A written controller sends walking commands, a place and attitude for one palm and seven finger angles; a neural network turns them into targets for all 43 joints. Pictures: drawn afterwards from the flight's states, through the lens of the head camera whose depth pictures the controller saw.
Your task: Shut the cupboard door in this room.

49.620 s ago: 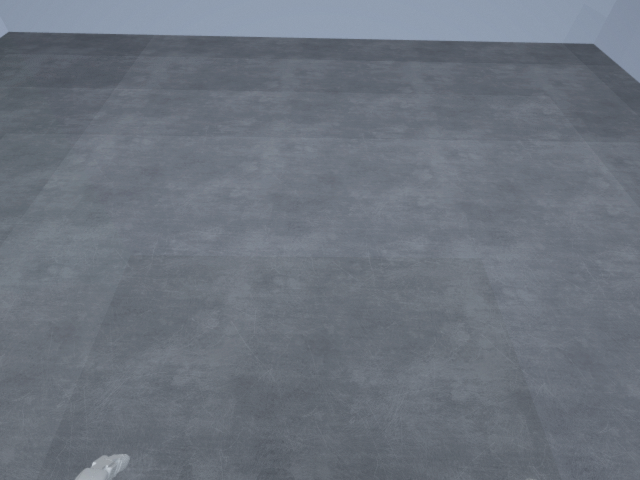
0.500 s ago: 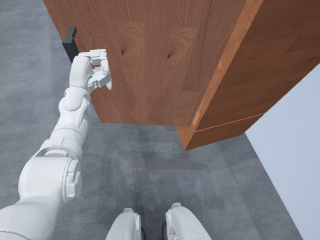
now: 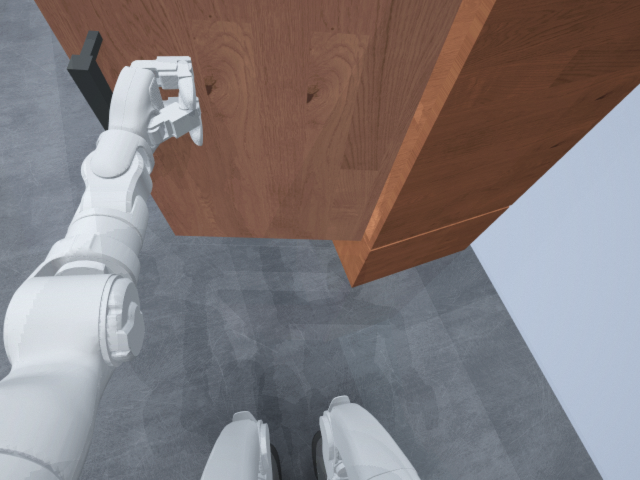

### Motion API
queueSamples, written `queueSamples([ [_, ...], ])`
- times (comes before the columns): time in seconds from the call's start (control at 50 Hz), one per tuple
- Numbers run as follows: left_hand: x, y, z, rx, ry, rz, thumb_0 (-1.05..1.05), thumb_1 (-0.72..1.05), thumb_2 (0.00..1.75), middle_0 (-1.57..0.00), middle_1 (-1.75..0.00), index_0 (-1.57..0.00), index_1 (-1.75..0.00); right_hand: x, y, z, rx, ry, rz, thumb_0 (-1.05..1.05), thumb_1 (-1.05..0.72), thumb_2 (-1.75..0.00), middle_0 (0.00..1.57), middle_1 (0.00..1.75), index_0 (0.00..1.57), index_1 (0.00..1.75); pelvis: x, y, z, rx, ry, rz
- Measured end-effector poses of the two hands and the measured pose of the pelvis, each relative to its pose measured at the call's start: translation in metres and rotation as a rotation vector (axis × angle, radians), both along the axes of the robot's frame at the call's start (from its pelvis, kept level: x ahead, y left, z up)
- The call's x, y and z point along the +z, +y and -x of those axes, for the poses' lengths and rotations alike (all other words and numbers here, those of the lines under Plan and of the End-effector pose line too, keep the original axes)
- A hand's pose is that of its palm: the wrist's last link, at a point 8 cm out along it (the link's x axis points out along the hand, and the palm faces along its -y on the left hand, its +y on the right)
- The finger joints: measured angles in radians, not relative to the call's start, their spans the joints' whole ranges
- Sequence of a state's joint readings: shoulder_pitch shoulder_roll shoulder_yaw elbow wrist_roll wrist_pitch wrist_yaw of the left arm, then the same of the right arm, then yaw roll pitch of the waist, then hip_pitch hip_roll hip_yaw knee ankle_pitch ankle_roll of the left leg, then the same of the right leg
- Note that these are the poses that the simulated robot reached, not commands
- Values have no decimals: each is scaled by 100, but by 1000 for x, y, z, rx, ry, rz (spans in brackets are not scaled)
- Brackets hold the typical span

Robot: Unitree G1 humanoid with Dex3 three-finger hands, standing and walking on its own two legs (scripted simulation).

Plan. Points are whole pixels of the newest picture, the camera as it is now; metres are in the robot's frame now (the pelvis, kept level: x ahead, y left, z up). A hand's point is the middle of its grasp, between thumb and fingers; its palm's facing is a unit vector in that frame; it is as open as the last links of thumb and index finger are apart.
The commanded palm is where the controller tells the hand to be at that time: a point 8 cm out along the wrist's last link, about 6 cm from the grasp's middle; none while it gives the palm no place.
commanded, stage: push the door shut along its arc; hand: left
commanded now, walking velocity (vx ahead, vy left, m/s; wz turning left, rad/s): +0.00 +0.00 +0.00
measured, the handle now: (115, 104) +0.57 +0.17 +0.07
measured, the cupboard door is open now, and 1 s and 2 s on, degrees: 70 55 55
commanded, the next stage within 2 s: pull the fist back off the door in 0.42 s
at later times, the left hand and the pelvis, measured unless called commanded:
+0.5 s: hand (212, 80) +0.59 +0.06 +0.08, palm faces -0.33 -0.94 -0.03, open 3.3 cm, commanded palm +0.61 +0.07 +0.07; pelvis -0.01 +0.00 -0.03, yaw -1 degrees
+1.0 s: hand (234, 83) +0.58 +0.03 +0.08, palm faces +0.17 -0.98 -0.01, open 3.1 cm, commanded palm +0.53 +0.07 +0.07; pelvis +0.03 +0.00 +0.01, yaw -1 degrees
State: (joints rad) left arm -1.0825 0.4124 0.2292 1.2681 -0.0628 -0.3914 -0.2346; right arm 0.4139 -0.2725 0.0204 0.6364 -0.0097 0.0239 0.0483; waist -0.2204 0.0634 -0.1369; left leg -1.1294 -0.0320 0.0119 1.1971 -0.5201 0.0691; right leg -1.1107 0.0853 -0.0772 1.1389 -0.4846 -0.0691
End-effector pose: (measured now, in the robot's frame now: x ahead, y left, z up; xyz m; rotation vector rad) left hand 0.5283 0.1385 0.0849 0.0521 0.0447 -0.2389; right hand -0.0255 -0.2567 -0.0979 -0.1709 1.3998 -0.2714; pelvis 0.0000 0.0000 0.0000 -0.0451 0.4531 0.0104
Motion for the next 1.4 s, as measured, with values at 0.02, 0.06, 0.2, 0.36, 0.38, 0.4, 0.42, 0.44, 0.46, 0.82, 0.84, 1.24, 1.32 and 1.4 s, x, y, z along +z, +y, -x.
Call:
queueSamples([
  [0.02, 0, 0, -1, -5, 0, 1, 1, 90, 92, -130, -150, -130, -150, 0, -1, 0, 3, 0, 4, 0, -91, -90, 20, 30, 20, 30, -1, -1, 1, 2, 2, 1],
  [0.06, 0, -1, -4, -14, 0, 3, 1, 91, 93, -130, -150, -130, -150, 0, -4, 0, 10, 1, 15, 0, -91, -90, 20, 30, 20, 30, -2, -1, 2, 5, 7, 4],
  [0.2, 0, -4, -19, -45, -4, 9, 1, 92, 95, -130, -150, -130, -150, -2, -13, 4, 19, 5, 62, 0, -91, -90, 20, 30, 20, 30, -12, -3, 8, 10, 36, 17],
  [0.36, 0, -11, -39, -71, 7, 13, 1, 95, 97, -130, -150, -130, -150, -6, -10, 22, 4, 45, 79, 0, -91, -90, 20, 30, 20, 30, -22, -1, 11, 8, 72, 29],
  [0.38, 0, -12, -42, -75, 9, 13, 1, 96, 97, -130, -150, -130, -150, -7, -8, 25, 0, 52, 79, 0, -91, -90, 20, 30, 20, 30, -23, 0, 12, 8, 77, 30],
  [0.4, 0, -13, -44, -78, 10, 13, 1, 96, 97, -130, -150, -130, -150, -7, -6, 28, -4, 59, 78, 0, -91, -90, 20, 30, 20, 30, -24, 0, 12, 8, 81, 32],
  [0.42, 0, -14, -47, -81, 10, 12, 1, 97, 97, -130, -150, -130, -150, -7, -5, 31, -8, 67, 78, 0, -91, -90, 20, 30, 20, 30, -25, 1, 12, 7, 86, 33],
  [0.44, 0, -16, -50, -87, 9, 11, 1, 97, 98, -130, -150, -130, -150, -8, -3, 34, -13, 75, 76, 0, -91, -90, 20, 30, 20, 30, -26, 1, 11, 7, 91, 34],
  [0.46, 0, -17, -52, -90, 10, 10, 1, 98, 98, -130, -150, -130, -150, -8, -1, 37, -18, 84, 75, 0, -91, -90, 20, 30, 20, 30, -27, 1, 11, 6, 96, 36],
  [0.82, -18, -53, -41, 376, -62, -1, 2, 91, 91, -130, -150, -129, -150, -5, 43, 42, -13, 153, -137, 0, -91, -90, 20, 30, 20, 30, -13, 5, -12, -13, 113, 23],
  [0.84, -16, -57, -39, 361, -59, -3, 2, 91, 91, -130, -150, -129, -150, -4, 42, 39, -19, 148, -140, 0, -91, -90, 20, 30, 20, 30, -11, 4, -13, -12, 106, 21],
  [1.24, -24, -43, 38, 373, -7, 17, 1, 90, 90, -130, -150, -130, -150, 7, -17, -40, 94, -10, -80, 0, -91, -90, 20, 30, 20, 30, 17, -17, -21, 8, -12, -27],
  [1.32, -19, -56, 51, 363, -67, 56, 2, 90, 90, -130, -150, -130, -150, 3, -26, -59, 121, -67, -52, 0, -91, -90, 20, 30, 20, 30, 15, -18, -16, 13, -22, -30],
  [1.4, -4, -68, 53, 338, -141, 29, 2, 90, 90, -130, -150, -130, -150, -4, -27, -70, 124, -116, -50, 0, -91, -90, 20, 30, 19, 30, 11, -19, -11, 6, -28, -38],
])
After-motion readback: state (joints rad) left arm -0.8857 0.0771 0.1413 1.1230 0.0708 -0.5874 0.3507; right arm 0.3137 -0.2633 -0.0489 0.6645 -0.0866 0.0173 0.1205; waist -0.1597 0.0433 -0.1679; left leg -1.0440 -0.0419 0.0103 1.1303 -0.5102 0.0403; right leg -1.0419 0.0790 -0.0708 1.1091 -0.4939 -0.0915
